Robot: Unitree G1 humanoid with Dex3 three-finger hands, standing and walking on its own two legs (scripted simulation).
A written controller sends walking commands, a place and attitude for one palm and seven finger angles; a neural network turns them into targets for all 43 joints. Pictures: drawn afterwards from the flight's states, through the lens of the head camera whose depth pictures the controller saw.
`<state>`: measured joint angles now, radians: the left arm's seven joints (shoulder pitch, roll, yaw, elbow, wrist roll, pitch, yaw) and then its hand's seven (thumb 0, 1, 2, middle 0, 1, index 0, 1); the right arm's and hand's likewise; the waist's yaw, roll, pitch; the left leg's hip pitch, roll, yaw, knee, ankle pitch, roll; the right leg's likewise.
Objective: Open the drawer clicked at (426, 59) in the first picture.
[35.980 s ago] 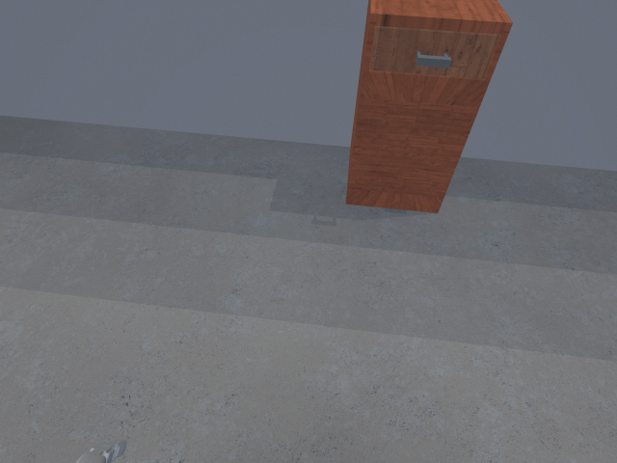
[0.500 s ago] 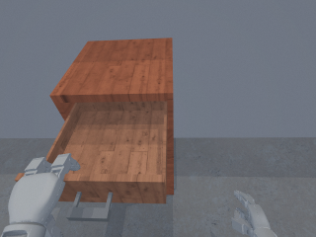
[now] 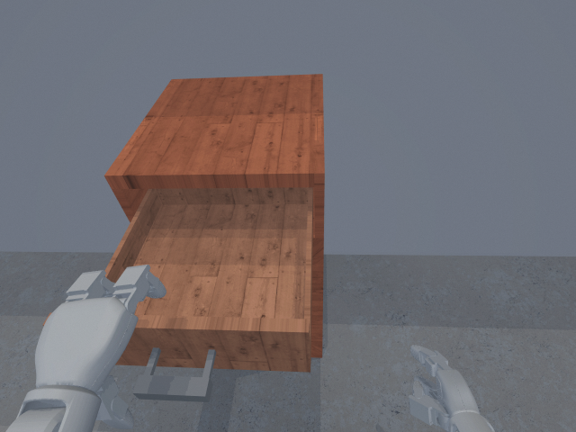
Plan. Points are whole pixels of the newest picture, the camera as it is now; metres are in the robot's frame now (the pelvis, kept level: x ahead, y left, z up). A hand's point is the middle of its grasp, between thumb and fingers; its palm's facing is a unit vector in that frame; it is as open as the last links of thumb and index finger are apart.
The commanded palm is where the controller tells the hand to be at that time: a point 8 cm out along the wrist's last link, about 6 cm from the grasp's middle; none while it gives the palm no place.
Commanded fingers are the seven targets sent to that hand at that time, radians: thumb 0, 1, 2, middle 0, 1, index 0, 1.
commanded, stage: draw the hand back to the body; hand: left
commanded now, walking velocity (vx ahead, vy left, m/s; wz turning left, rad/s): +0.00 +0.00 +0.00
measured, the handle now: (178, 372) +0.20 +0.22 -0.04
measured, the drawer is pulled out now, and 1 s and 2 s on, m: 0.30 0.30 0.30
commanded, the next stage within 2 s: step back with the hand held close in 1.46 s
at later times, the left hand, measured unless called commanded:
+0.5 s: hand (103, 353) +0.15 +0.24 +0.12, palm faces +0.12 -0.25 -0.96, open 13.8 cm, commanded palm +0.12 +0.25 +0.17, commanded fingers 0.00 -0.40 0.34 -0.29 -1.13 -0.29 -1.13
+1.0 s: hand (124, 314) +0.18 +0.21 +0.16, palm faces +0.37 -0.83 -0.41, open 10.9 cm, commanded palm +0.12 +0.26 +0.18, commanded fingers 0.00 0.48 0.72 -0.23 -0.57 -0.23 -0.57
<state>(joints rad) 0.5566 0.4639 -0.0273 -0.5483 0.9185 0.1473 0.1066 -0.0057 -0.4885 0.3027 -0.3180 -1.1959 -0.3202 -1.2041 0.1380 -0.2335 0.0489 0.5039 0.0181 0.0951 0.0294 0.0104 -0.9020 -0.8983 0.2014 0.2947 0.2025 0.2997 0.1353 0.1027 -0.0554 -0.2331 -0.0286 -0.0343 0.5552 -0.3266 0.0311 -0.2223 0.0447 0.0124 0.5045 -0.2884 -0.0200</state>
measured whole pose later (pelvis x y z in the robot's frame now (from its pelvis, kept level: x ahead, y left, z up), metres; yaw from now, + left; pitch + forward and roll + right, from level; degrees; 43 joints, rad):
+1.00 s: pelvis +0.00 -0.02 +0.01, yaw +2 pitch -2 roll +0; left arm 0.56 0.33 0.26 -0.48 -0.06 -0.11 0.11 -0.01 0.15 0.58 -0.26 -0.78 -0.26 -0.79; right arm 0.19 -0.21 0.01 0.63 0.00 -0.13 -0.07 0.01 -0.90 -0.90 0.20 0.29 0.20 0.30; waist 0.04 0.06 0.01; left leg -0.12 -0.02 -0.07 0.42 -0.26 0.00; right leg -0.11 0.05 -0.02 0.39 -0.24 -0.05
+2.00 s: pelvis -0.03 +0.00 +0.00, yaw +3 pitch +3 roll -1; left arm 0.66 0.41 0.35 -0.61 -0.05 -0.16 0.12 0.01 0.89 0.90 -0.21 -0.30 -0.21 -0.31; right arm 0.16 -0.22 -0.03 0.55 0.02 -0.01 -0.06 0.01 -0.90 -0.90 0.20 0.29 0.20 0.30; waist -0.01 0.00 0.01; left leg -0.32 -0.05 -0.08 0.49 -0.22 0.03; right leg -0.29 0.02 -0.04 0.44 -0.21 -0.01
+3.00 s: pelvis -0.20 -0.06 +0.01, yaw +3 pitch +6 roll +2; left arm 0.67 0.39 0.42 -0.57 -0.04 -0.21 0.13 0.01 0.89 0.90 -0.21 -0.30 -0.22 -0.31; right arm 0.13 -0.22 0.00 0.60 0.01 -0.02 -0.09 0.01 -0.90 -0.90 0.20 0.29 0.20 0.30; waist -0.01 -0.05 -0.03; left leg -0.42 -0.04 0.02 0.82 -0.45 -0.03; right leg -0.27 0.03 -0.04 0.45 -0.27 -0.07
